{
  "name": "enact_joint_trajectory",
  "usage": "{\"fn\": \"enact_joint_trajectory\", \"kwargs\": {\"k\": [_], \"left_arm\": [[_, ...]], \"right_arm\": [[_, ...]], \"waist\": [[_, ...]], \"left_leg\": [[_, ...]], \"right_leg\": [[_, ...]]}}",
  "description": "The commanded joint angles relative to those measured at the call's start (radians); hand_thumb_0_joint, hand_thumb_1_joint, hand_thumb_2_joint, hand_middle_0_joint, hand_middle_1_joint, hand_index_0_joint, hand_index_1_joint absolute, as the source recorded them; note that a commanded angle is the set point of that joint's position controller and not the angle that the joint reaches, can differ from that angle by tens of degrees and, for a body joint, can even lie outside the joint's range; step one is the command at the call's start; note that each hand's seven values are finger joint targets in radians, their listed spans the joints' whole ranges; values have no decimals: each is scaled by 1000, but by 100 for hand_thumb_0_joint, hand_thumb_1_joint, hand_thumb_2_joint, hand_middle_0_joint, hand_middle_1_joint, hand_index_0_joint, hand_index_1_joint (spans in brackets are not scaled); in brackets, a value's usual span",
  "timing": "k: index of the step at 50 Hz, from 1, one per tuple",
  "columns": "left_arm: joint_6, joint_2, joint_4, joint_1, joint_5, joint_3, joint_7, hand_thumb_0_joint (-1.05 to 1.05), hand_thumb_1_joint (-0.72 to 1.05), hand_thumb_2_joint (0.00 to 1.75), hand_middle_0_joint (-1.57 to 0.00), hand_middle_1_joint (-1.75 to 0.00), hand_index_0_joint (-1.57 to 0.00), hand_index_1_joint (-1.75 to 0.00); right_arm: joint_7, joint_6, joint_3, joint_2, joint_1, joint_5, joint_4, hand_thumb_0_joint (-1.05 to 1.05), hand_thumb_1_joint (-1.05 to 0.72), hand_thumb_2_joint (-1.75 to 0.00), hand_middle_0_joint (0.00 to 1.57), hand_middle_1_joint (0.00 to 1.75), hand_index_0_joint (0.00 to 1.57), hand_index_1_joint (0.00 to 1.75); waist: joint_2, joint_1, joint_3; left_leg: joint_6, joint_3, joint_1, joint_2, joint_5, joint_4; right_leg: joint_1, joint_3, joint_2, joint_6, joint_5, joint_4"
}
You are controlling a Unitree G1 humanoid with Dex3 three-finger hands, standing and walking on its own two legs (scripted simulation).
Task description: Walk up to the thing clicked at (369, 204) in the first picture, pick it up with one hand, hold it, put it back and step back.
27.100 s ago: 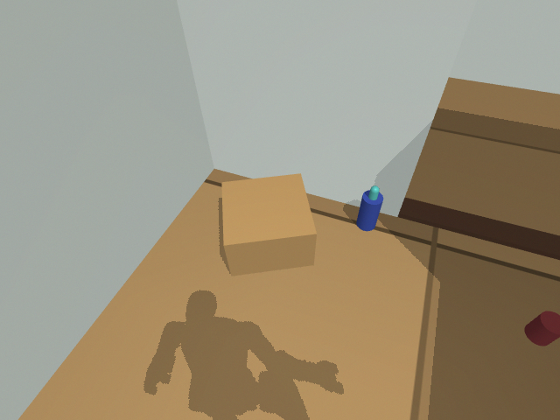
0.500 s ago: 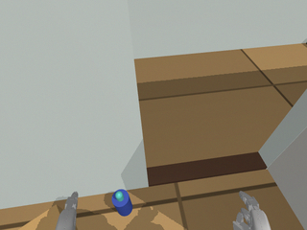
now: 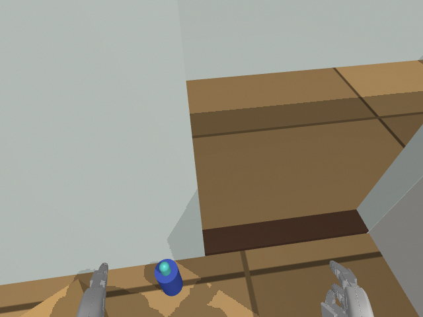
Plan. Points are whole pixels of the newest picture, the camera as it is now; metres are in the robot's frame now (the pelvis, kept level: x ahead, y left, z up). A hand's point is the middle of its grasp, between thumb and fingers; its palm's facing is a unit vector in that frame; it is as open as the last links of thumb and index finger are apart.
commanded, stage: home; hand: left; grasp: from the side
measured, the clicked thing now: (168, 275) +0.39 +0.21 -0.60
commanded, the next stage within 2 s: stand in 0.26 s
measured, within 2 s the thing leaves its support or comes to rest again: neither
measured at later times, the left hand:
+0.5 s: hand (124, 310) +0.17 +0.19 -0.06, palm faces +0.12 -0.95 -0.28, open 16.6 cm
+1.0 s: hand out of the picture +0.14 +0.21 -0.10, palm faces -0.02 -0.94 -0.34, open 7.6 cm
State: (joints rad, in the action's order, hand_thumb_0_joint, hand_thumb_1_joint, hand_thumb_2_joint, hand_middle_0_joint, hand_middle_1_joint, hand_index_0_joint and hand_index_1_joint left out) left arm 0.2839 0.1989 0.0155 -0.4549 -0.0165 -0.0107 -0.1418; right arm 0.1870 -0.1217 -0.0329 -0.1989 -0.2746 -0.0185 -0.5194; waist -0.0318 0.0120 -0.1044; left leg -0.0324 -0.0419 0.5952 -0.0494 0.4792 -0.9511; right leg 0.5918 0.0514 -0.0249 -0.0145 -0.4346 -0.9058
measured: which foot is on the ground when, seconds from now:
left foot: down 0.00-1.00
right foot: down 0.00-1.00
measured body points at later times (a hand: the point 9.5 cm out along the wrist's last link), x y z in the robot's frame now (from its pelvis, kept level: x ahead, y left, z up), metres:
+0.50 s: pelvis +0.00 +0.01 +0.00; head +0.02 +0.01 +0.45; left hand +0.16 +0.24 -0.04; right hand +0.16 -0.23 -0.07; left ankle +0.00 +0.14 -0.69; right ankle +0.01 -0.13 -0.69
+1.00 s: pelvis -0.01 +0.00 +0.01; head +0.01 +0.01 +0.46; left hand +0.14 +0.26 -0.07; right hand +0.14 -0.25 -0.10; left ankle +0.00 +0.14 -0.69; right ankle +0.01 -0.13 -0.69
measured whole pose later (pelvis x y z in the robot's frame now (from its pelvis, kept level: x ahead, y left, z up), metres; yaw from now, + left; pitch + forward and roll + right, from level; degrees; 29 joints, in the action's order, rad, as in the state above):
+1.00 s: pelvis -0.01 +0.00 +0.01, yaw +0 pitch +2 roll +0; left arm 0.06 0.29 0.48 -0.26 0.06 -0.01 -0.03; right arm 0.04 -0.04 -0.01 -0.26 -0.18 0.06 -0.75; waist 0.00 -0.02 -0.01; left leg -0.02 -0.01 0.47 -0.02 0.44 -0.88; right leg 0.49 0.02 -0.05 -0.02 -0.42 -0.87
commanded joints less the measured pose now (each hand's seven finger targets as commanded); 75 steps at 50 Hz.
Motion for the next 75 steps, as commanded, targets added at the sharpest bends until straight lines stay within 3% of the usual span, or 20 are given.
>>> {"fn": "enact_joint_trajectory", "kwargs": {"k": [1, 5, 7, 12, 18, 21, 29, 30, 36, 37, 41, 42, 43, 44, 46, 49, 53, 64, 70, 75], "left_arm": [[-52, 89, -163, 21, 11, 43, -6, 0, -53, 7, -5, -6, -5, -6], [-58, 120, -203, 53, 13, 69, -9, 0, -55, 6, -5, -6, -5, -6], [-54, 94, -174, 24, 13, 48, -6, 0, -55, 6, -5, -6, -5, -6], [-58, 121, -231, 61, 13, 65, -10, 0, -55, 6, -5, -6, -5, -6], [-54, 95, -186, 12, 12, 49, -6, 0, -55, 6, -5, -6, -5, -6], [-54, 89, -169, 13, 13, 44, -7, 0, -31, 30, -20, -30, -20, -30], [-61, 105, -216, 40, 15, 50, -7, 0, 33, 90, -20, -30, -20, -30], [-55, 77, -155, -1, 15, 37, -5, 0, 41, 90, -20, -30, -20, -30], [-65, 122, -237, 66, 16, 65, -9, 0, 89, 90, -20, -30, -20, -30], [-58, 79, -147, 12, 18, 35, -5, 0, 90, 90, -20, -30, -20, -30], [-64, 112, -217, 46, 16, 59, -8, 0, 90, 90, -20, -30, -20, -30], [-60, 93, -190, 32, 14, 43, -6, 0, 90, 90, -20, -30, -20, -30], [-180, 231, 161, 201, 107, 99, 43, 0, 90, 90, -20, -30, -20, -30], [-226, 238, 257, 156, 120, 104, 69, 0, 90, 90, -20, -30, -20, -30], [-282, 269, 342, 171, 102, 90, 96, 0, 90, 90, -20, -30, -20, -30], [-306, 265, 461, 225, 69, 84, 117, 0, 90, 90, -20, -30, -20, -30], [-315, 270, 611, 264, 66, 79, 114, 0, 90, 90, -20, -30, -20, -30], [-317, 297, 900, 283, 47, 67, 110, 0, 90, 90, -20, -30, -20, -30], [-316, 318, 995, 295, 42, 60, 108, 0, 90, 90, -20, -30, -20, -30], [-308, 317, 1053, 316, 42, 53, 110, 0, 90, 90, -20, -30, -20, -30]], "right_arm": [[10, -55, 48, -114, 75, 8, 162, 0, -90, -90, 20, 30, 20, 30], [12, -53, 50, -115, 70, 10, 163, 0, -90, -90, 20, 30, 20, 30], [13, -54, 49, -112, 72, 10, 165, 0, -90, -90, 20, 30, 20, 30], [14, -57, 49, -111, 69, 9, 162, 0, -90, -90, 20, 30, 20, 30], [10, -56, 53, -118, 70, 9, 166, 0, -90, -90, 20, 30, 20, 30], [10, -56, 52, -117, 67, 10, 160, 0, -90, -90, 20, 30, 20, 30], [11, -58, 54, -116, 58, 12, 158, 0, -90, -90, 20, 30, 20, 30], [9, -59, 53, -115, 61, 13, 158, 0, -90, -90, 20, 30, 20, 30], [10, -59, 53, -114, 63, 12, 160, 0, -90, -90, 20, 30, 20, 30], [9, -60, 50, -114, 67, 14, 162, 0, -90, -90, 20, 30, 20, 30], [11, -61, 51, -115, 62, 12, 159, 0, -90, -90, 20, 30, 20, 30], [9, -63, 48, -115, 71, 13, 163, 0, -90, -90, 20, 30, 20, 30], [-51, 5, 100, -268, 120, 132, -54, 0, -90, -90, 20, 30, 20, 30], [-88, 34, 109, -268, 104, 142, -96, 0, -90, -90, 20, 30, 20, 30], [-123, 54, 112, -255, 101, 108, -107, 0, -90, -90, 20, 30, 20, 30], [-158, 59, 116, -247, 97, 70, -153, 0, -90, -90, 20, 30, 20, 30], [-171, 72, 117, -250, 114, 78, -224, 0, -90, -90, 20, 30, 20, 30], [-166, 92, 101, -292, 107, 57, -394, 0, -90, -90, 20, 30, 20, 30], [-161, 92, 92, -303, 98, 47, -466, 0, -90, -90, 20, 30, 20, 30], [-161, 99, 85, -302, 118, 47, -504, 0, -90, -90, 20, 30, 20, 30]], "waist": [[19, 12, -75], [-4, 6, -106], [24, 12, -96], [-2, 4, -88], [2, 5, -101], [13, 12, -84], [0, 13, -102], [14, 12, -84], [-6, 3, -84], [20, 13, -66], [-7, 2, -85], [-20, 6, -75], [43, -26, 62], [82, -34, 8], [69, -18, -21], [77, -20, -26], [12, -28, 51], [-10, -24, 109], [25, -21, 96], [31, -25, 148]], "left_leg": [[38, 40, -30, 45, -183, 154], [36, 42, -41, 46, -188, 150], [38, 43, -37, 46, -203, 143], [37, 45, -35, 46, -174, 152], [33, 36, -41, 40, -221, 155], [33, 36, -40, 40, -222, 155], [32, 36, -50, 40, -238, 148], [32, 35, -43, 39, -240, 151], [33, 38, -35, 41, -185, 162], [34, 35, -29, 40, -180, 163], [34, 39, -39, 40, -189, 161], [33, 38, -27, 43, -175, 163], [69, -48, -83, -10, -302, 219], [92, -8, -133, -4, -302, 182], [104, -19, -156, 12, -273, 196], [91, -14, -208, 19, -233, 235], [91, -51, -209, -8, -185, 355], [65, -73, -330, -34, -260, 546], [53, -56, -420, -43, -402, 585], [48, -60, -416, -49, -301, 650]], "right_leg": [[-70, 16, 36, 16, 154, 157], [-79, 13, 35, 15, 159, 157], [-82, 13, 34, 13, 176, 158], [-73, 12, 34, 16, 147, 163], [-78, 19, 41, 21, 181, 141], [-76, 21, 41, 19, 182, 142], [-83, 19, 39, 18, 199, 140], [-80, 21, 42, 19, 199, 139], [-66, 21, 40, 18, 149, 149], [-68, 23, 41, 17, 142, 151], [-73, 17, 38, 20, 151, 147], [-66, 17, 37, 20, 140, 150], [-157, -69, -28, 78, 192, 148], [-168, -97, -50, 97, 211, 179], [-218, -141, -69, 114, 245, 200], [-225, -147, -83, 98, 237, 247], [-247, -108, -64, 69, 160, 288], [-401, -104, -81, 43, 256, 470], [-461, -107, -99, 37, 357, 518], [-454, -101, -94, 26, 260, 562]]}}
